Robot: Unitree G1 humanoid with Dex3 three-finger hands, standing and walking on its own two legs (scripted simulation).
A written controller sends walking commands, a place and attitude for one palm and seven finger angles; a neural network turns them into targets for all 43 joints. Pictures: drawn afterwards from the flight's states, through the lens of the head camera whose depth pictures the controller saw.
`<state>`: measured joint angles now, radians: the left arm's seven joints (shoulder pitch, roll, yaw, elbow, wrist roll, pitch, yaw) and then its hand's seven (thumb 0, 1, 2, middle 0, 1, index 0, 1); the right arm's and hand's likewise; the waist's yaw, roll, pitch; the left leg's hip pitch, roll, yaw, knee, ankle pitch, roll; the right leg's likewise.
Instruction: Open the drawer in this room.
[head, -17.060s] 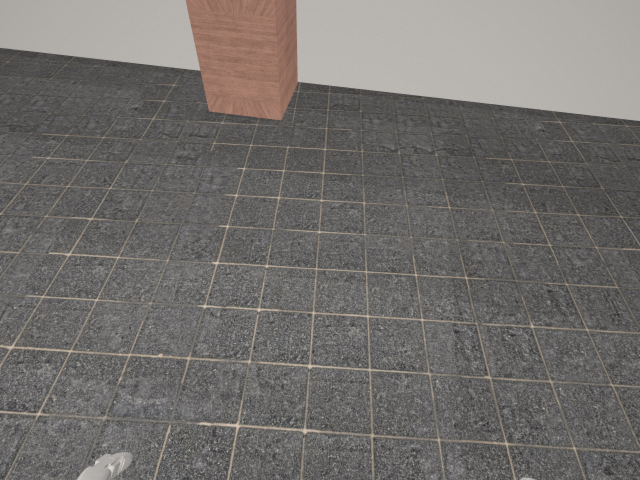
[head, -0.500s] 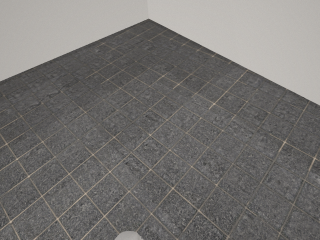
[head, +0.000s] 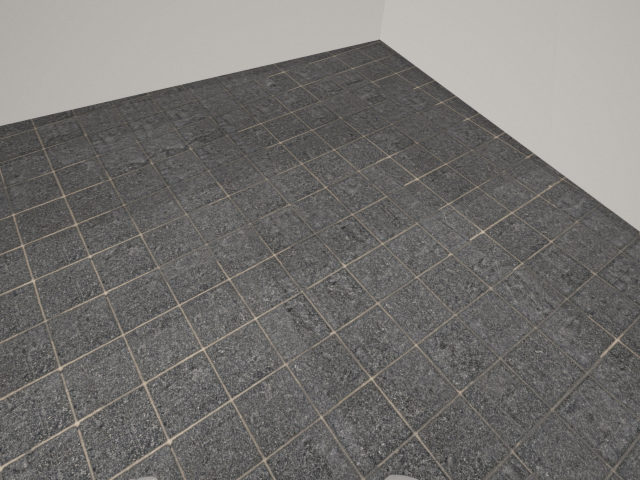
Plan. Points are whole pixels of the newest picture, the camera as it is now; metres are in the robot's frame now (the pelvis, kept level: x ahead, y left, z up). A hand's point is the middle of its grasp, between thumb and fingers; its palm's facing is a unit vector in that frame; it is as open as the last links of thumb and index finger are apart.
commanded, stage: turn or walk to find it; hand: left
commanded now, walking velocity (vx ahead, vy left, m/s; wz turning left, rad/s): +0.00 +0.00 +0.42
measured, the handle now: out of the picture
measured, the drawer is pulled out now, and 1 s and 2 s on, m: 0.00 0.00 0.00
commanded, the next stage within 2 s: stand and wait in 0.66 s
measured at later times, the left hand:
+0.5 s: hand out of the picture -0.03 +0.15 -0.16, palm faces +0.28 -0.92 -0.26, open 7.3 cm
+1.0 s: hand out of the picture -0.09 +0.17 -0.17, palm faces +0.39 -0.88 -0.25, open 7.4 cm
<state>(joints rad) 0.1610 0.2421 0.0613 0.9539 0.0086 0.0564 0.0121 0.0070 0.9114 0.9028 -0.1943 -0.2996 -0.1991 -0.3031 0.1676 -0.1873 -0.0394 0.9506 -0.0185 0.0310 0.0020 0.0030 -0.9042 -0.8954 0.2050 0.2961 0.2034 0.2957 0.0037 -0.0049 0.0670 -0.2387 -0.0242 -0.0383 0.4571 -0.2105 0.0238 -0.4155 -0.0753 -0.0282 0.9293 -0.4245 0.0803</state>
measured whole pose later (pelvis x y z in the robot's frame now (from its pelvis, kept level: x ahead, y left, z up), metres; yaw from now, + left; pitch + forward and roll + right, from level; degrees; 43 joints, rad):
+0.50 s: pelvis -0.03 -0.05 +0.00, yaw +15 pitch -1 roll +2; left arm 0.23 0.17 0.04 0.94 0.02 0.00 0.02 0.00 0.91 0.90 -0.20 -0.30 -0.21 -0.30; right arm 0.21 -0.25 -0.08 1.02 -0.01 0.09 0.01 0.01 -0.91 -0.90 0.20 0.30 0.20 0.29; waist 0.00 0.01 0.09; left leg -0.39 0.05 0.00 0.94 -0.44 -0.08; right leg -0.22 -0.12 -0.24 0.51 -0.27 -0.03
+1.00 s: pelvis -0.06 -0.03 +0.00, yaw +21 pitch -1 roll +2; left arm 0.22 0.20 0.03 1.02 0.01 0.04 0.02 0.01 0.91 0.90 -0.19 -0.30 -0.20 -0.30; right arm 0.16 -0.16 -0.03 1.00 -0.02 0.02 -0.01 0.00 -0.91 -0.90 0.21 0.30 0.20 0.30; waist 0.02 -0.01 0.05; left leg -0.20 -0.01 0.04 0.47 -0.25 0.00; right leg -0.29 -0.07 -0.05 0.68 -0.37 0.06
